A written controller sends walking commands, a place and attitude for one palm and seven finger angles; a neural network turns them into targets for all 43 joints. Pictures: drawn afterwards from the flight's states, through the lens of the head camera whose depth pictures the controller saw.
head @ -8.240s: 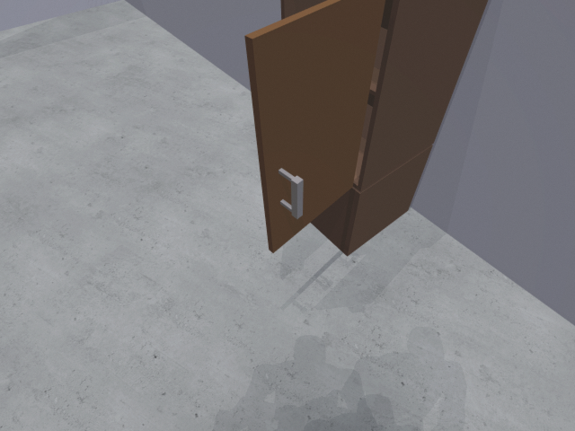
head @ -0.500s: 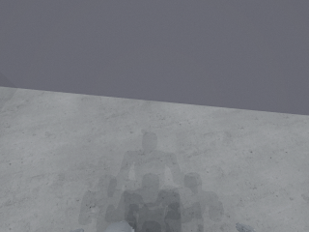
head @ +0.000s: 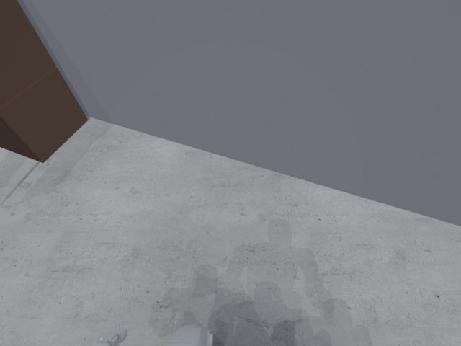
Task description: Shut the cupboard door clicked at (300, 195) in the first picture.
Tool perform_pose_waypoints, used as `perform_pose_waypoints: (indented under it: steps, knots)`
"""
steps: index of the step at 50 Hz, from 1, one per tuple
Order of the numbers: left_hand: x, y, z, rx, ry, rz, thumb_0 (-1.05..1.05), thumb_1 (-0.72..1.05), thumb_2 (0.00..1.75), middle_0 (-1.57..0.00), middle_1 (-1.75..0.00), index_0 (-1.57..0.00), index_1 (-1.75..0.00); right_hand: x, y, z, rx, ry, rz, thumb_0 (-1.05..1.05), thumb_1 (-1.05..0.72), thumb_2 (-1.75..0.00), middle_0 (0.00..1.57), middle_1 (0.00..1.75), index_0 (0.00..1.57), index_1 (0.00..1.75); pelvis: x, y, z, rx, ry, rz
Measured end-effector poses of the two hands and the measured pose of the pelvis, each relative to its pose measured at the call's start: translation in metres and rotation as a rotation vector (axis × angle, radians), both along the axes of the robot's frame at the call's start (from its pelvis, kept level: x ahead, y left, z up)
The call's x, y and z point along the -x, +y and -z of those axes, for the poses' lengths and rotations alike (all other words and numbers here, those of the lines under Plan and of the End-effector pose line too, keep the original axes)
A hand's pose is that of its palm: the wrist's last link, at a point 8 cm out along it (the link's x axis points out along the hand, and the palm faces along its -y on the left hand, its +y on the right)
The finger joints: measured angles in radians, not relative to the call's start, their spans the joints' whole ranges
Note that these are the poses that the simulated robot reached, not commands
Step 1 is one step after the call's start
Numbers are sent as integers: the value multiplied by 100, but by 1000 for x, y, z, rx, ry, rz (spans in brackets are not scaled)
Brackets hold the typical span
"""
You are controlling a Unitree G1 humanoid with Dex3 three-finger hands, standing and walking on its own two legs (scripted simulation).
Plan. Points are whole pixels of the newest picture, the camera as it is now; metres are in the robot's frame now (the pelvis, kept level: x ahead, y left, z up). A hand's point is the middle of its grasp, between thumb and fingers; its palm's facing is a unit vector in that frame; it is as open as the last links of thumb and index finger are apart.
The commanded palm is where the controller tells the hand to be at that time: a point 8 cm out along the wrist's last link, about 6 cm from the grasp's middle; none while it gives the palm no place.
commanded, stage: walk to a spot facing it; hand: left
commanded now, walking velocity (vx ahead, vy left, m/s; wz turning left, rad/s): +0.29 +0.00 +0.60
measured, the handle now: out of the picture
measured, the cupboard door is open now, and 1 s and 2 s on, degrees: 97 97 97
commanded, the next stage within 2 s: none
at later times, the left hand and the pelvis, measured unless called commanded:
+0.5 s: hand out of the picture +0.10 +0.25 -0.18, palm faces +0.34 -0.92 -0.20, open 7.4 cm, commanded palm none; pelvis +0.14 +0.06 +0.00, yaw +17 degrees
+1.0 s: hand (134, 236) +0.36 +0.26 -0.14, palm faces +0.49 -0.85 -0.21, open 7.1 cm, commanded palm none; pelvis +0.36 +0.05 +0.01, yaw +28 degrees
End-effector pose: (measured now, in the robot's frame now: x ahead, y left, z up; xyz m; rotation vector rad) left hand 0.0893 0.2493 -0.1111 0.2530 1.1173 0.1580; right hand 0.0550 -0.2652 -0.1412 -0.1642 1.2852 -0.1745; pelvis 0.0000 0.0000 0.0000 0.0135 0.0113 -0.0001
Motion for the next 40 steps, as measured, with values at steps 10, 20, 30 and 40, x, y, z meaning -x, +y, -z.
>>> perform_pose_waypoints:
  steps: [10,20,30,40]
  knots:
    - [84,-20,11,89,226,-248,0,91,90,-20,-30,-20,-30,-133,28,-21,-18,-67,-234,0,-91,-90,20,29,20,30,-49,1,-11,-22,16,-160]
    - [107,14,45,150,418,-420,1,91,90,-20,-30,-20,-30,-274,120,-19,-1,-292,-432,0,-91,-90,20,29,20,30,-112,47,18,-1,1,-256]
    - [-87,69,16,98,25,-361,1,91,90,-19,-30,-20,-30,-248,114,-21,8,-43,-375,0,-92,-90,21,29,20,30,-181,59,-8,7,-2,-323]
    - [-265,69,4,41,-161,-248,0,91,90,-19,-30,-20,-30,-252,67,7,12,201,-264,0,-91,-90,21,29,20,30,-282,44,9,-16,6,-368]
